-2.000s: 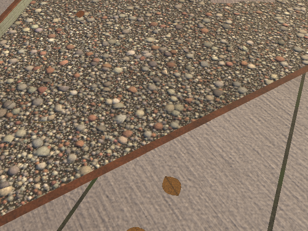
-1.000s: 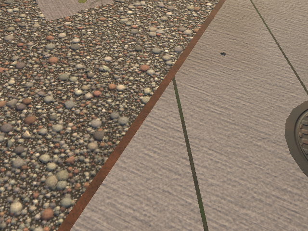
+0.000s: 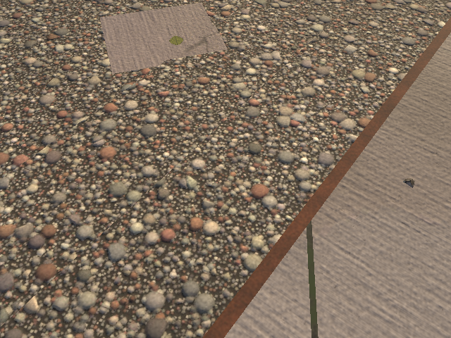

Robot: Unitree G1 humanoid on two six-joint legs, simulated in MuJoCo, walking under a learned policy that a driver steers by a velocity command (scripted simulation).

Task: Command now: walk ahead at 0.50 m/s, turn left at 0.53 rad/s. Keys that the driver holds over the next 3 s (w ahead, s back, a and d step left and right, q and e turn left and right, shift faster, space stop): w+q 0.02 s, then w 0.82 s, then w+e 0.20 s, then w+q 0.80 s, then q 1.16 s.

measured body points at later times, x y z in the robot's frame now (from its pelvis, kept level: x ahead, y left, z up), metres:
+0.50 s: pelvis +0.29 -0.05 +0.00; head +0.31 -0.06 +0.45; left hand +0.38 +0.22 -0.11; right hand +0.33 -0.31 -0.14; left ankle +0.16 +0.05 -0.65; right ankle +0.35 -0.12 -0.74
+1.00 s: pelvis +0.56 +0.03 -0.04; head +0.59 +0.05 +0.41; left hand +0.46 +0.27 -0.19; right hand +0.77 -0.19 -0.13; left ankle +0.61 +0.12 -0.78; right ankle +0.38 -0.11 -0.68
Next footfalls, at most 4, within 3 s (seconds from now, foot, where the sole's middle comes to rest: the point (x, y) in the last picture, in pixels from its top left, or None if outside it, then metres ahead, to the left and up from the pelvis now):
0.38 right None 0.39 -0.11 -0.77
0.94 left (192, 282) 0.65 0.12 -0.82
1.46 right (237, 200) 0.97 -0.03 -0.82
1.96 left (161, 168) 1.13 0.27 -0.82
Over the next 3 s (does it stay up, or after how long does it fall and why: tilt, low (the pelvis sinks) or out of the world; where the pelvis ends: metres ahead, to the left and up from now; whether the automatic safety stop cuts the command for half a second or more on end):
stays up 1.15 0.16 -0.04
